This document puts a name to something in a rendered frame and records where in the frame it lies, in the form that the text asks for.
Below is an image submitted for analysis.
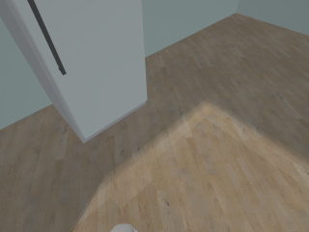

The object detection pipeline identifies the fridge door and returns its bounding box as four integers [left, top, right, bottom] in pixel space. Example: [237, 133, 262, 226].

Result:
[12, 0, 148, 139]

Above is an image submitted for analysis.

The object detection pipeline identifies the handle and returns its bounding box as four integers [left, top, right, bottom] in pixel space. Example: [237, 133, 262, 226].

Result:
[27, 0, 67, 75]

